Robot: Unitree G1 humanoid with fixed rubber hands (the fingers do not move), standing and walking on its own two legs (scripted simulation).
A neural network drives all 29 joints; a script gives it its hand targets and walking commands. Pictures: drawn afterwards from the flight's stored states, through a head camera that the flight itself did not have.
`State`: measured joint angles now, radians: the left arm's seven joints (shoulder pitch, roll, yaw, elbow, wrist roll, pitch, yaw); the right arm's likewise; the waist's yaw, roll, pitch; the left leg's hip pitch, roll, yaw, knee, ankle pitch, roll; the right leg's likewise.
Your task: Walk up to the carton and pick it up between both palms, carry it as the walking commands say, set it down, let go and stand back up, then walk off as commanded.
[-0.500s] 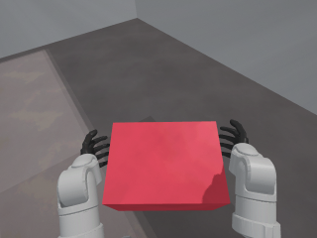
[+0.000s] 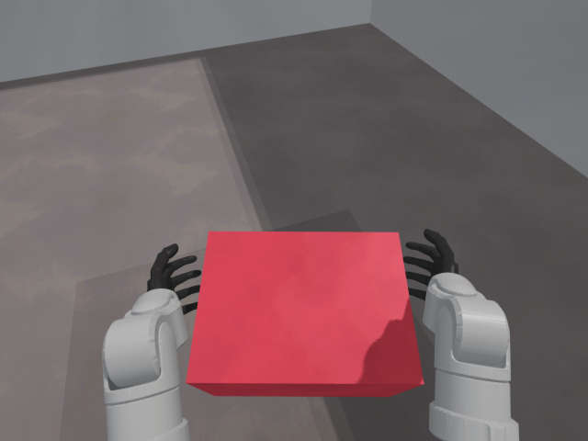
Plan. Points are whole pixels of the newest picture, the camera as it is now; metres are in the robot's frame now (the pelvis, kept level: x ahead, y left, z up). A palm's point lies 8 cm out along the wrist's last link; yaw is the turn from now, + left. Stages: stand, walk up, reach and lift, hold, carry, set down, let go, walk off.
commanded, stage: carry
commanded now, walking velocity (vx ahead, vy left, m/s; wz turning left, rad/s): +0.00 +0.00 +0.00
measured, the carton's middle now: (302, 317) +0.29 +0.01 -0.01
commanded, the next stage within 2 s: none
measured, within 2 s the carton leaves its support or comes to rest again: neither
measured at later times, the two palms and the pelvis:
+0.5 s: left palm (138, 297) +0.27 +0.21 +0.10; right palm (420, 286) +0.27 -0.14 +0.10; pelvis -0.01 +0.02 +0.01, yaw +1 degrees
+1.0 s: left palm (191, 275) +0.31 +0.15 +0.09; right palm (458, 271) +0.30 -0.19 +0.09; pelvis +0.03 -0.02 +0.00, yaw +0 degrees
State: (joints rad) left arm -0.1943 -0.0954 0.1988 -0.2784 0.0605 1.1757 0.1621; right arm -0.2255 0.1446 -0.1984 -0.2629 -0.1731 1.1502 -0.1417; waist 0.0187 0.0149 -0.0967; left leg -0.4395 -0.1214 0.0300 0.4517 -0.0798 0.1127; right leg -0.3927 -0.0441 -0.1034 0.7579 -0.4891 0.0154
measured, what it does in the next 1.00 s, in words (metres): steps on the spot: right foot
